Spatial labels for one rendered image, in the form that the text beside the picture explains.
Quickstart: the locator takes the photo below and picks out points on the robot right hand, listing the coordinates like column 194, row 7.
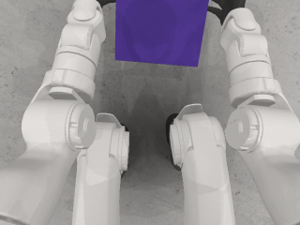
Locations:
column 227, row 6

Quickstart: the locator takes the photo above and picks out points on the carton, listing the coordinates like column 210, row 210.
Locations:
column 166, row 32

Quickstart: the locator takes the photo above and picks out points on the robot right foot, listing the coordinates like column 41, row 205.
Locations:
column 169, row 122

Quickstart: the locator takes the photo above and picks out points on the right robot upper arm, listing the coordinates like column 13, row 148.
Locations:
column 266, row 139

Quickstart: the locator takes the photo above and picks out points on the right robot shin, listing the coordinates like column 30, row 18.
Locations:
column 216, row 126

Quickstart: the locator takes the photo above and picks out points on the left robot forearm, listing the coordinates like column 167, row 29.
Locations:
column 76, row 58

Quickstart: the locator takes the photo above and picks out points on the left robot upper arm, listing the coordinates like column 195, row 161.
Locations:
column 55, row 131

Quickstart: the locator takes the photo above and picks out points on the right robot forearm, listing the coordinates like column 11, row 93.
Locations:
column 248, row 63

